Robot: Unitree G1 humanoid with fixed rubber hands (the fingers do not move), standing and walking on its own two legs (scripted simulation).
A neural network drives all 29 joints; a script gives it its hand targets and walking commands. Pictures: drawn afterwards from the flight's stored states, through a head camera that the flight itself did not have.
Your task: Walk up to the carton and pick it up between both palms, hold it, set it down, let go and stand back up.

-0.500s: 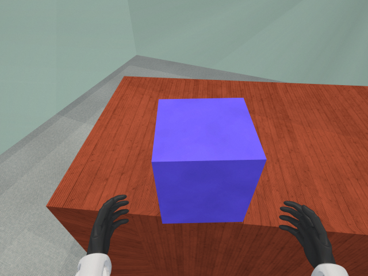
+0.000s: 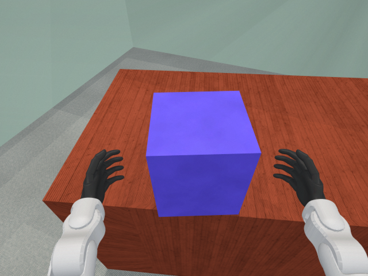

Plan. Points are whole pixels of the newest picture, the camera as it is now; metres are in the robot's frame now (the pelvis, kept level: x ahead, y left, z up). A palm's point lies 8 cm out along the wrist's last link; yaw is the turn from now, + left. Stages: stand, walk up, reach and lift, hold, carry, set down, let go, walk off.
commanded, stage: reach and lift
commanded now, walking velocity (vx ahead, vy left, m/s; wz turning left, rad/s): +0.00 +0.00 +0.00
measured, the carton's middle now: (197, 155) +0.40 +0.00 +0.04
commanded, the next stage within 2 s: none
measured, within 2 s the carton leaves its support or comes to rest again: neither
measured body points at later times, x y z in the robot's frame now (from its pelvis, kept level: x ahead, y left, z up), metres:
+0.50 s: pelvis +0.00 +0.00 +0.00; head -0.01 +0.01 +0.45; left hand +0.35 +0.21 +0.16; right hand +0.37 -0.20 +0.16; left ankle -0.02 +0.14 -0.75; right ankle +0.00 -0.10 -0.75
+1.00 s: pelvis -0.01 +0.00 +0.00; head -0.01 +0.01 +0.45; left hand +0.40 +0.21 +0.21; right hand +0.42 -0.20 +0.21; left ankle -0.02 +0.14 -0.75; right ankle +0.00 -0.10 -0.75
